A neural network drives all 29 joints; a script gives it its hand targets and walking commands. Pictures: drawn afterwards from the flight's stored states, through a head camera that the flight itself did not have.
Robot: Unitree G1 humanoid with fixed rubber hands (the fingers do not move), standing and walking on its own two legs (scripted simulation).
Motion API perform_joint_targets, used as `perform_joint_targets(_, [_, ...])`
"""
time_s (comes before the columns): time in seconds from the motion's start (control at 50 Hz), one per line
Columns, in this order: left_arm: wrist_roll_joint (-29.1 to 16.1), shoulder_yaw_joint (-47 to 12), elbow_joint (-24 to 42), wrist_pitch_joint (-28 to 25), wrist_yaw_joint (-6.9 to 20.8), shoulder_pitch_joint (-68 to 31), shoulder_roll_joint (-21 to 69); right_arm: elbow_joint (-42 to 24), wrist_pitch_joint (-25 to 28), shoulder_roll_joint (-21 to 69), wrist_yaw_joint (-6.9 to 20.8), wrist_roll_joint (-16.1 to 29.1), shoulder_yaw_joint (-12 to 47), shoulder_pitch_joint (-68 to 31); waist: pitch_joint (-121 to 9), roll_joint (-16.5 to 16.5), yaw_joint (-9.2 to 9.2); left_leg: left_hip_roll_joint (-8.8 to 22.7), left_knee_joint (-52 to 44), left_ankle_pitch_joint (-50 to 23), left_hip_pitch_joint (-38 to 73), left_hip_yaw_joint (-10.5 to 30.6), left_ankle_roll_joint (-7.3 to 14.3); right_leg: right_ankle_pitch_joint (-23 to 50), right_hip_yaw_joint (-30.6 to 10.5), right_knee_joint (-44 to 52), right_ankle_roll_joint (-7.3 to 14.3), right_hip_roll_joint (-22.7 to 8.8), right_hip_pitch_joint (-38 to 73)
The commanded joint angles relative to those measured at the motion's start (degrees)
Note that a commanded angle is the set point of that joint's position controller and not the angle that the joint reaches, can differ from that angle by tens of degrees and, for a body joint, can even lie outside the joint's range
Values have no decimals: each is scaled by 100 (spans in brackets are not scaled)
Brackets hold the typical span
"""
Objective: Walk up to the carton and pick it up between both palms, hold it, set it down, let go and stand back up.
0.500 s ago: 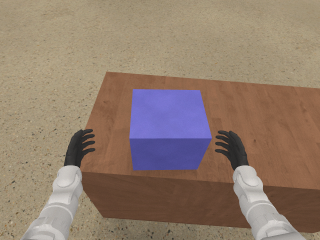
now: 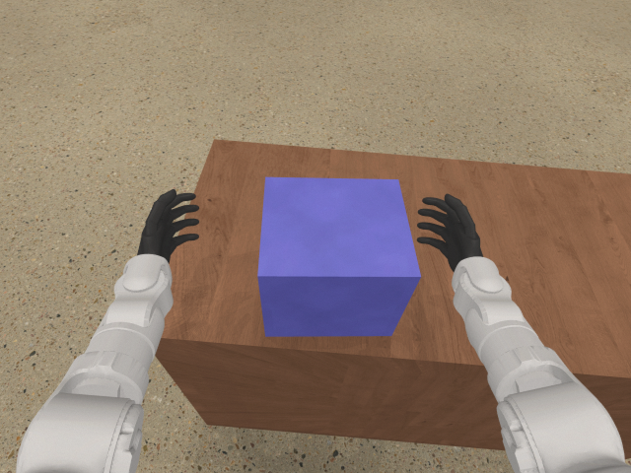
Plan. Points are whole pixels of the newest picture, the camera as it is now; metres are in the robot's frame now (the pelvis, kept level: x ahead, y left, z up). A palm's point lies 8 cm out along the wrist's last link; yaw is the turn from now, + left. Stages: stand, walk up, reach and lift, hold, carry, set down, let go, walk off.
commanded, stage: reach and lift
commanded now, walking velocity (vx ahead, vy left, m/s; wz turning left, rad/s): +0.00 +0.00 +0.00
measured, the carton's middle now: (330, 259) +0.45 -0.01 -0.04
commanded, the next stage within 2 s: none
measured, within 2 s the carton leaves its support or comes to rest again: neither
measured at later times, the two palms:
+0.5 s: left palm (150, 191) +0.43 +0.24 +0.11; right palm (467, 199) +0.45 -0.18 +0.11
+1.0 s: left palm (169, 230) +0.43 +0.23 +0.03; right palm (449, 224) +0.46 -0.18 +0.05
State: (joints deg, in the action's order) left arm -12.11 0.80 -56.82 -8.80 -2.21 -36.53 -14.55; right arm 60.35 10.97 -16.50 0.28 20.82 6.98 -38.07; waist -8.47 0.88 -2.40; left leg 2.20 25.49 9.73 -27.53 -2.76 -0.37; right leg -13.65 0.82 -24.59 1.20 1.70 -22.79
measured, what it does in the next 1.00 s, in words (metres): stands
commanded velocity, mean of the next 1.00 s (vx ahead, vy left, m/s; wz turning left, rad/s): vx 0.00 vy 0.00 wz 0.00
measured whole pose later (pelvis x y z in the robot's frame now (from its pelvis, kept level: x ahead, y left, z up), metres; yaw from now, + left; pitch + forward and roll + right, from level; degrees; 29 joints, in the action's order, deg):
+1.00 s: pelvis +0.00 +0.00 -0.01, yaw +0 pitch +24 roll -1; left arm -12.4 -0.2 -84.2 -13.6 -1.5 -58.4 -16.6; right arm 79.4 10.8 -16.8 -0.1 20.4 5.3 -57.8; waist -14.3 1.8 -2.1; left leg 2.6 28.3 8.8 -43.8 -1.9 -0.4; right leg -12.7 1.6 -27.4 1.3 2.0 -39.1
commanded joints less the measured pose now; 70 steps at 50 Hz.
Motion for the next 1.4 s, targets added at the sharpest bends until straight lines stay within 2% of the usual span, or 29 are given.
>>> perform_joint_targets(0.0, [-4,204,815,-78,2,-2692,-952,-691,36,-1096,-93,-84,-339,-2703,-2844,-97,27,-140,317,-2029,2157,81,-188,2029,7,183,-310,-37,311])
perform_joint_targets(0.04, [104,319,511,-6,31,-2525,-913,-453,14,-1067,-117,-42,-201,-2679,-2843,23,-29,-168,272,-2330,2128,10,-161,2762,-24,177,-396,-47,448])
perform_joint_targets(0.1, [240,465,446,34,60,-2754,-1024,-331,44,-1161,-139,129,-197,-2927,-2920,-73,-116,-117,366,-2705,2136,78,-199,2981,-12,104,-371,-5,601])
perform_joint_targets(0.12, [209,428,508,57,39,-3086,-1055,-338,35,-1269,-127,120,-201,-3181,-2964,-140,-21,-122,363,-2473,2055,81,-216,2847,-18,171,-342,-32,503])
perform_joint_targets(0.16, [100,297,388,80,13,-3476,-1034,-266,-66,-1176,-122,152,-223,-3369,-2956,-138,-66,-103,293,-2162,1968,73,-174,2374,10,193,-359,-33,296])
perform_joint_targets(0.26, [-186,-175,152,186,-113,-4076,-954,69,-269,-1368,5,182,-325,-3853,-3452,-212,27,36,476,-2475,2441,162,-289,1863,209,283,-220,46,-500])
perform_joint_targets(0.32, [-252,-98,-73,192,-93,-4162,-1064,-113,-270,-1349,13,249,-172,-4090,-3710,-27,-125,-33,541,-2695,2236,118,-231,2577,164,156,-323,48,-359])
perform_joint_targets(0.38, [-155,-3,-159,284,-10,-4005,-1157,174,-265,-1506,10,356,-44,-4032,-3675,-95,-69,-59,493,-3052,2182,102,-239,3401,136,34,-427,75,26])
perform_joint_targets(0.44, [27,21,-364,362,17,-4365,-1213,429,-347,-1561,0,306,-105,-4272,-3462,-143,-144,-7,381,-2523,1984,182,-188,2801,144,75,-353,20,109])
perform_joint_targets(0.54, [-504,-566,-521,267,-211,-5388,-1022,400,-493,-1506,138,271,-198,-5092,-3802,-69,-24,81,440,-1764,1894,189,-186,1365,208,190,-237,13,-903])
perform_joint_targets(0.58, [-596,-596,-822,242,-209,-5499,-1155,323,-552,-1408,143,191,-197,-5242,-3905,198,-60,57,433,-1704,1753,188,-113,1674,176,100,-320,-17,-865])
perform_joint_targets(0.6, [-601,-718,-1103,223,-179,-5493,-1093,615,-598,-1438,126,169,-256,-5221,-3874,200,83,81,459,-1668,1614,226,-166,1753,222,86,-269,-26,-756])
perform_joint_targets(0.62, [-565,-632,-1142,203,-145,-5458,-1130,615,-573,-1458,104,137,-245,-5248,-4001,94,-47,38,441,-1717,1567,150,-153,1901,172,59,-306,-41,-647])
perform_joint_targets(0.64, [-523,-595,-1284,195,-94,-5405,-1202,795,-600,-1447,51,161,-186,-5175,-3968,124,56,13,439,-1741,1427,164,-130,2220,130,0,-348,-95,-475])
perform_joint_targets(0.7, [-241,-247,-1694,135,-32,-5327,-1224,1056,-499,-1374,-6,214,-177,-5213,-4011,60,-176,-24,509,-2137,1227,79,-137,2882,57,-231,-424,-86,-164])
perform_joint_targets(0.72, [-244,-206,-1595,34,-5,-5290,-1204,928,-410,-1348,-28,154,-204,-5122,-4249,63,-86,-4,558,-2214,1292,101,-161,3027,105,-252,-410,-68,-155])
perform_joint_targets(0.78, [24,59,-2044,-135,141,-4646,-1183,1404,-272,-1132,-42,144,-134,-4560,-3543,-11,-119,-95,434,-2240,990,40,-145,3218,25,-284,-466,-83,121])
perform_joint_targets(0.8, [61,112,-1816,-214,157,-4592,-1173,1273,-185,-1137,-42,157,-49,-4427,-3709,-70,-142,-102,408,-2343,954,69,-146,3449,48,-345,-474,-92,223])
perform_joint_targets(0.84, [200,208,-2158,-382,191,-4390,-1084,1457,-39,-1010,-47,146,-26,-4318,-3408,-85,-159,-48,423,-2185,834,53,-166,3127,30,-364,-447,-120,84])
perform_joint_targets(0.88, [146,97,-1949,-644,189,-4534,-1000,1329,149,-944,-57,10,-159,-4139,-3499,16,-10,-25,434,-2189,783,25,-205,2902,77,-300,-393,-104,-54])
perform_joint_targets(0.94, [-92,-108,-1426,-1001,0,-5195,-976,864,415,-1058,-40,-78,-355,-4673,-4351,-430,48,25,683,-2503,1110,20,-326,2567,139,-318,-257,-52,-707])
perform_joint_targets(1.02, [-453,-396,-1367,-1418,-124,-5405,-906,395,690,-1124,-46,-132,-478,-4906,-5396,-314,85,37,1117,-2835,1210,-23,-461,2722,262,-534,-208,-43,-1158])
perform_joint_targets(1.04, [-384,-324,-1254,-1434,-147,-5400,-1010,506,703,-1193,-69,-179,-544,-4928,-5538,-488,11,37,1161,-2888,1314,2,-517,2751,295,-626,-207,-14,-1177])
perform_joint_targets(1.06, [-365,-354,-1102,-1435,-174,-5401,-1001,358,746,-1236,-76,-180,-592,-4942,-5756,-473,17,52,1235,-2918,1382,27,-492,2762,309,-651,-228,-2,-1154])
perform_joint_targets(1.14, [-328,-248,-1955,-1350,-56,-4657,-967,961,718,-1187,-108,-63,-338,-4442,-5124,-215,-61,46,1197,-2471,982,29,-428,2712,306,-767,-352,16,-1129])
perform_joint_targets(1.16, [-302,-231,-2007,-1366,-27,-4649,-909,1105,762,-1205,-103,-91,-328,-4532,-4974,-162,36,15,1208,-2477,890,51,-393,2843,339,-795,-345,1,-1129])
perform_joint_targets(1.2, [-209,-271,-2587,-1342,38,-4558,-774,1666,768,-1193,-66,-38,-179,-4513,-4311,-79,-50,13,1232,-2329,615,71,-337,2381,355,-864,-335,-1,-1281])
perform_joint_targets(1.3, [-345,-332,-2464,-1607,17,-4699,-844,1170,993,-999,-51,62,-24,-4500,-4770,357,-79,-6,1303,-2272,95,-50,-283,2594,240,-1029,-369,0,-1101])
perform_joint_targets(1.38, [-220,-150,-2372,-1727,22,-4908,-914,1023,1043,-850,-117,126,36,-4807,-4935,118,-134,-121,1314,-2489,-61,-79,-241,3183,209,-1259,-484,-72,-871])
